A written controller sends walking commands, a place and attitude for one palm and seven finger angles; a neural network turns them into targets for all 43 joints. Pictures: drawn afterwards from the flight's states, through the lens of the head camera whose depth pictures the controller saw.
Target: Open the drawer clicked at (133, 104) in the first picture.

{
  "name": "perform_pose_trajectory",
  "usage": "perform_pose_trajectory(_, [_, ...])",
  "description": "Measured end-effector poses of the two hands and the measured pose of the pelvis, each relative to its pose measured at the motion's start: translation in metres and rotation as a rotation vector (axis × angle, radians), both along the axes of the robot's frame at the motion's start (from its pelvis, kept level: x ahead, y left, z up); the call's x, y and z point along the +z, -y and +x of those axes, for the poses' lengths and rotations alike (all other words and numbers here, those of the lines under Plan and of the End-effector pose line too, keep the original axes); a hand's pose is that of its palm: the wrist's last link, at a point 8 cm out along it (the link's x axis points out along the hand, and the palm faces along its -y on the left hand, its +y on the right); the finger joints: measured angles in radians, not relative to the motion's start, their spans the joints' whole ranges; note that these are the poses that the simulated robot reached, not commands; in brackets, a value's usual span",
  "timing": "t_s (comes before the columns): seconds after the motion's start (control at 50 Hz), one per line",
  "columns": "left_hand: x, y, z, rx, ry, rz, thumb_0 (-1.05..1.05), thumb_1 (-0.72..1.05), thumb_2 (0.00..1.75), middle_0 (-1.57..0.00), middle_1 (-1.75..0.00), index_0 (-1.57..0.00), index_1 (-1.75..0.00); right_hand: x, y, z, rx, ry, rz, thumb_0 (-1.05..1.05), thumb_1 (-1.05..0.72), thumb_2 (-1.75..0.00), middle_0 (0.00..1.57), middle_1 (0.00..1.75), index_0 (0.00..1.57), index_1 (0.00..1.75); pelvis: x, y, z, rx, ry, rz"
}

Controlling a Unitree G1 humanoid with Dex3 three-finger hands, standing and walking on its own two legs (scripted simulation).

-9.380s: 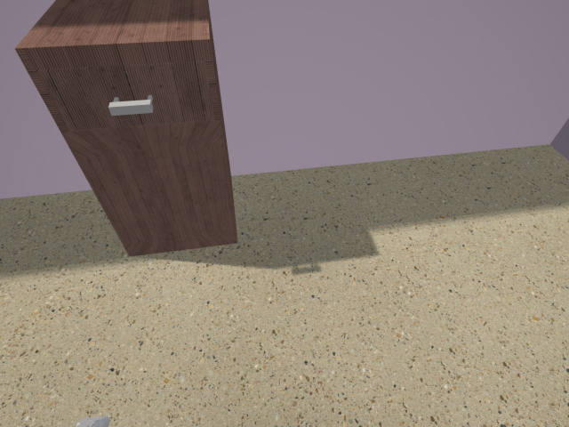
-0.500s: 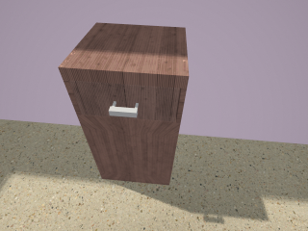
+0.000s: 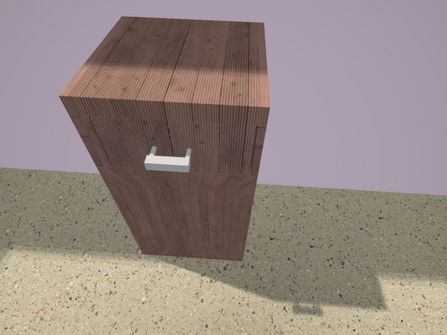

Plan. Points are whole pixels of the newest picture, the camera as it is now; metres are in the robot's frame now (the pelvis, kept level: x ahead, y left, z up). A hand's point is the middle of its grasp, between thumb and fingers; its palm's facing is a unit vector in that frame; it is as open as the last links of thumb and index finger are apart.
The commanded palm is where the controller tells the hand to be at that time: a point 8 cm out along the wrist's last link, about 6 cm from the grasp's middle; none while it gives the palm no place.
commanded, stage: come to a stop and stand still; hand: left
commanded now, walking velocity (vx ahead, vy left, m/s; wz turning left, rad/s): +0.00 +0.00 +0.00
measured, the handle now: (169, 157) +0.52 +0.17 -0.04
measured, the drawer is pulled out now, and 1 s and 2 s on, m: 0.00 0.00 0.00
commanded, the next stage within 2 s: look again from close up in 1.00 s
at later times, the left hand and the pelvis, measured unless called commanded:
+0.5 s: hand out of the picture -0.01 +0.18 -0.17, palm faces +0.01 -0.98 -0.19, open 7.4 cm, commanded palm none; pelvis -0.01 +0.01 +0.00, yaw +0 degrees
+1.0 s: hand out of the picture +0.00 +0.15 -0.17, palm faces +0.04 -0.99 -0.16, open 7.4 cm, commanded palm none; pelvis +0.02 +0.00 +0.00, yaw +0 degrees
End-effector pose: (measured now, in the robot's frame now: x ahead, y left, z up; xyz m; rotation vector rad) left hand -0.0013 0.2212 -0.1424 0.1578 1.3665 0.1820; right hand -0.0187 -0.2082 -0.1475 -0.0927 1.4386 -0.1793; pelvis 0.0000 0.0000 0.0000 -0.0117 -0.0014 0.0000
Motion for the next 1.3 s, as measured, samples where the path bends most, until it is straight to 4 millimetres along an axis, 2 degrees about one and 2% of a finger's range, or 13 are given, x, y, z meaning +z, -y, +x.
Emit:
perform_pose_trajectory(0.1, [-0.003, -0.009, 0.004, -0.040, 0.024, -0.005, 0.01, 0.91, 0.90, -0.20, -0.30, -0.20, -0.29, 0.001, 0.008, 0.004, 0.022, 0.064, -0.020, 0.02, -0.92, -0.90, 0.20, 0.29, 0.20, 0.30, -0.004, -0.006, -0.009, 0.001, 0.002, -0.004])
perform_pose_trajectory(0.22, [0.002, -0.015, 0.010, -0.048, 0.062, -0.005, 0.00, 0.92, 0.90, -0.20, -0.30, -0.20, -0.29, 0.002, 0.004, 0.009, 0.057, 0.104, -0.015, 0.01, -0.92, -0.90, 0.20, 0.29, 0.20, 0.30, -0.001, -0.011, -0.013, 0.000, 0.017, 0.003])
perform_pose_trajectory(0.36, [0.006, -0.016, 0.004, -0.044, 0.046, -0.008, 0.00, 0.92, 0.90, -0.20, -0.30, -0.20, -0.29, 0.003, 0.001, 0.008, 0.077, 0.092, -0.003, 0.01, -0.92, -0.90, 0.20, 0.29, 0.20, 0.30, 0.002, -0.012, -0.013, -0.001, 0.017, 0.011])
perform_pose_trajectory(0.54, [0.003, -0.005, -0.013, -0.022, -0.028, -0.035, 0.00, 0.91, 0.90, -0.20, -0.30, -0.20, -0.29, 0.002, -0.003, 0.005, 0.076, 0.044, 0.009, 0.01, -0.91, -0.90, 0.20, 0.29, 0.20, 0.30, 0.003, -0.010, -0.005, 0.000, 0.016, 0.014])
perform_pose_trajectory(0.66, [0.000, 0.006, -0.017, -0.005, -0.058, -0.056, 0.00, 0.91, 0.90, -0.20, -0.30, -0.20, -0.29, 0.002, -0.004, 0.006, 0.072, 0.019, 0.012, 0.00, -0.91, -0.90, 0.20, 0.29, 0.20, 0.30, 0.003, -0.007, 0.001, 0.003, 0.017, 0.014])
perform_pose_trajectory(0.8, [-0.002, 0.015, -0.015, 0.004, -0.071, -0.067, 0.00, 0.91, 0.90, -0.20, -0.30, -0.20, -0.29, 0.001, -0.004, 0.011, 0.065, 0.011, 0.013, 0.00, -0.91, -0.90, 0.20, 0.29, 0.20, 0.30, 0.003, -0.003, 0.009, 0.003, 0.017, 0.015])
perform_pose_trajectory(1.3, [-0.001, 0.028, 0.000, 0.020, -0.067, -0.050, 0.00, 0.91, 0.90, -0.20, -0.30, -0.20, -0.29, -0.002, 0.006, 0.019, 0.054, -0.010, 0.027, 0.00, -0.91, -0.90, 0.20, 0.29, 0.20, 0.30, 0.002, 0.013, 0.024, 0.006, 0.012, 0.020])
